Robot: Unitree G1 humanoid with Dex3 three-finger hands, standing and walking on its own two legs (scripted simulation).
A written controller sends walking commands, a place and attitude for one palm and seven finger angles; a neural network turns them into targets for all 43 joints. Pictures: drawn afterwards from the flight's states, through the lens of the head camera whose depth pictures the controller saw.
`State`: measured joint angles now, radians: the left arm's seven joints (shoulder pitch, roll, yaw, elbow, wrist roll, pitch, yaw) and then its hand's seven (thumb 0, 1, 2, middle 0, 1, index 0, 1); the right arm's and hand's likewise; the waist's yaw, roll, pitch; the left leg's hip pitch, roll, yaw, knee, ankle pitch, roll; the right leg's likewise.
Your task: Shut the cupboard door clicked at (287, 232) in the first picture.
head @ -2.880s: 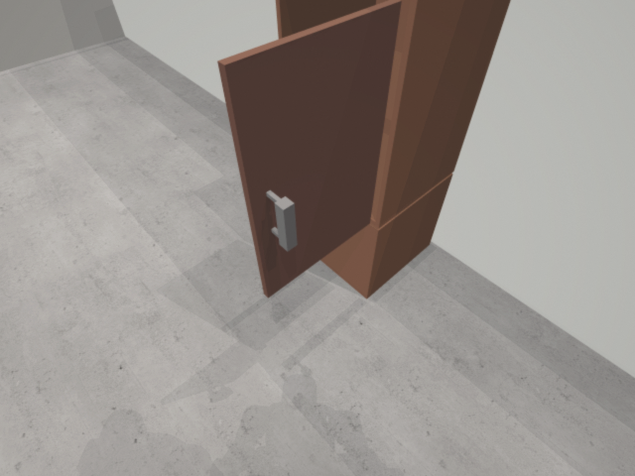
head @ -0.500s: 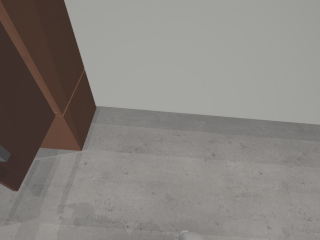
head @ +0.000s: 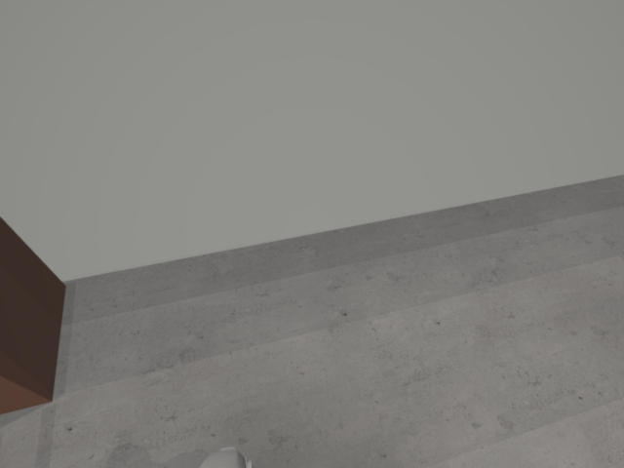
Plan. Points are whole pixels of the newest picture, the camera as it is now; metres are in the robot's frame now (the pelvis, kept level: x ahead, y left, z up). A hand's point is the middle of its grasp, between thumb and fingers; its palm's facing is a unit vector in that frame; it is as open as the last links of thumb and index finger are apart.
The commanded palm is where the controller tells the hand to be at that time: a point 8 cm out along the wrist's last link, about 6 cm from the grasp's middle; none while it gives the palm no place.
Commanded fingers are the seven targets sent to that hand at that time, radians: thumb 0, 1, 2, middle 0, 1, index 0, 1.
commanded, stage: walk to a spot facing it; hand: left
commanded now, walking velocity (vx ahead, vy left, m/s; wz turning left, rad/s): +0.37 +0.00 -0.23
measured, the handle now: out of the picture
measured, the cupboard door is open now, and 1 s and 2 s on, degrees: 90 90 90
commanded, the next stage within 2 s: turn to face it in 0.68 s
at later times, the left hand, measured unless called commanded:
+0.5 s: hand (235, 350) +0.32 +0.13 -0.17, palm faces -0.08 -0.98 -0.19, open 7.3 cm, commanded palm none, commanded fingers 0.00 0.90 0.90 -0.20 -0.30 -0.20 -0.30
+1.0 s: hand (281, 239) +0.55 +0.06 -0.16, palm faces -0.05 -0.98 -0.19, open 7.4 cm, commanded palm none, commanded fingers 0.00 0.90 0.90 -0.20 -0.30 -0.20 -0.30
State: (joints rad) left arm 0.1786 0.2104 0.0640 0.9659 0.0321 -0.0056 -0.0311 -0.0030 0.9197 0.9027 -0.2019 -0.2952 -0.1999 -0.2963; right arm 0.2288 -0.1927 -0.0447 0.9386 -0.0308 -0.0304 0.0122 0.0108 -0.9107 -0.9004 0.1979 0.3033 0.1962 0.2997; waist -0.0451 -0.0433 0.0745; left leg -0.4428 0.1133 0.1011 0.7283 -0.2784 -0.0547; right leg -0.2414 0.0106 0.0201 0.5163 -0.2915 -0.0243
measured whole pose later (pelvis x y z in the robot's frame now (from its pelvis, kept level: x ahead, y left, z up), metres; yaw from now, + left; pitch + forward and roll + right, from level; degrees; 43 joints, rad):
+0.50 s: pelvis +0.22 -0.05 +0.00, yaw -6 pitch +1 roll +0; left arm 0.19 0.18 0.08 1.00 0.02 -0.05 0.00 -0.01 0.93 0.90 -0.20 -0.29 -0.20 -0.30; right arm 0.31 -0.17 -0.06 1.09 -0.03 0.00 0.01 0.01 -0.91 -0.90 0.20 0.30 0.20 0.30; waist -0.03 -0.01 0.06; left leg -0.44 0.13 0.09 0.99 -0.40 -0.03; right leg -0.26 -0.01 -0.11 0.51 -0.26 -0.04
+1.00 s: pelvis +0.43 -0.10 -0.01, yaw -2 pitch +0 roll +1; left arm 0.12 0.15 0.05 0.99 0.03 -0.06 -0.01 0.00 0.91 0.90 -0.20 -0.29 -0.20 -0.30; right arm 0.31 -0.17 -0.05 1.12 -0.02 0.02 -0.01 0.01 -0.92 -0.90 0.20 0.30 0.20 0.30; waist -0.03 0.01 0.07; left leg -0.36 0.07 0.06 0.99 -0.56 -0.04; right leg -0.30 -0.10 -0.17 0.62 -0.31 -0.01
